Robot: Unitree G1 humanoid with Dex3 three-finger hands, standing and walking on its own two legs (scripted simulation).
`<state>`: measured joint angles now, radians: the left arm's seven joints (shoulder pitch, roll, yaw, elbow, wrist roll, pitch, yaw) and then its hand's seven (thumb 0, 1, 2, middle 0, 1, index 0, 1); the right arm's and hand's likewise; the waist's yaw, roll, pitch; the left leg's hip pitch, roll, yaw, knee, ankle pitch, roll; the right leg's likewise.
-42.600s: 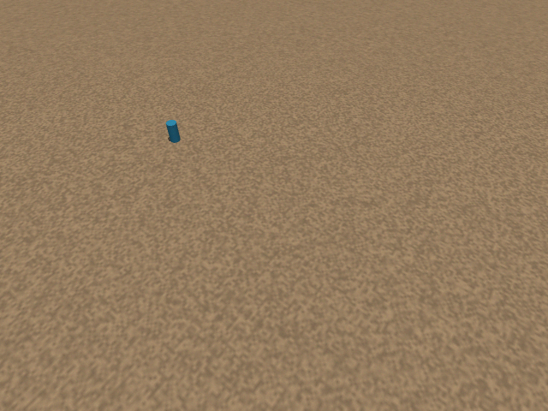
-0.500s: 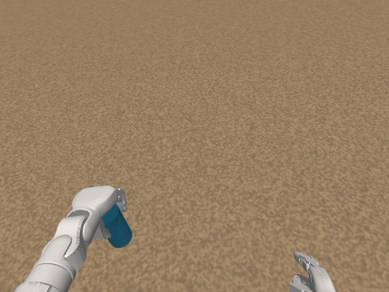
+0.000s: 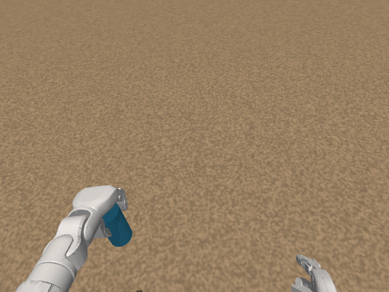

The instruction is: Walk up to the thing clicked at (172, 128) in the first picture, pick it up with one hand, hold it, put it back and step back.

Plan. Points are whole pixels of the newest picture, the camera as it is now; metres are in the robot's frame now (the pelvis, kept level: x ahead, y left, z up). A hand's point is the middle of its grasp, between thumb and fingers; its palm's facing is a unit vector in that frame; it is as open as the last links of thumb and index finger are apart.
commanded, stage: crouch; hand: left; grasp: from above
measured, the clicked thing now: (114, 224) +0.30 +0.21 -0.10
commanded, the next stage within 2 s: lower in 1.90 s
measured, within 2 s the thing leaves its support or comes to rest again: neither
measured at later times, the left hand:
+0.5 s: hand (110, 240) +0.29 +0.24 -0.17, palm faces -0.45 +0.01 -0.89, open 8.4 cm
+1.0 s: hand (125, 257) +0.32 +0.27 -0.41, palm faces -0.47 -0.01 -0.88, open 8.4 cm
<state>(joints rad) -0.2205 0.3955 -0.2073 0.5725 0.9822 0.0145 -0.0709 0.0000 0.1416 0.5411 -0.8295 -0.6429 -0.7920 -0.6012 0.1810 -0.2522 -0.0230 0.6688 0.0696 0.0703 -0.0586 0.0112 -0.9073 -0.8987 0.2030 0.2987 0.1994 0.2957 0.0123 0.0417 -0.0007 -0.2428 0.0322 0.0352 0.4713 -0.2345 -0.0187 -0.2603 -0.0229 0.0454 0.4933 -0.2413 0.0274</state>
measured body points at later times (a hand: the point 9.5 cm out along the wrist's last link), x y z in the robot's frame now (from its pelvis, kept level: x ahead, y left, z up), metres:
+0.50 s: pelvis -0.02 +0.00 -0.06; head +0.06 +0.02 +0.38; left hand +0.31 +0.24 -0.12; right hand +0.09 -0.27 -0.17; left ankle +0.01 +0.13 -0.74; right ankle +0.01 -0.14 -0.74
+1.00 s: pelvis -0.07 +0.02 -0.26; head +0.12 +0.04 +0.15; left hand +0.34 +0.27 -0.36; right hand +0.00 -0.25 -0.39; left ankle +0.01 +0.13 -0.74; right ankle +0.01 -0.14 -0.74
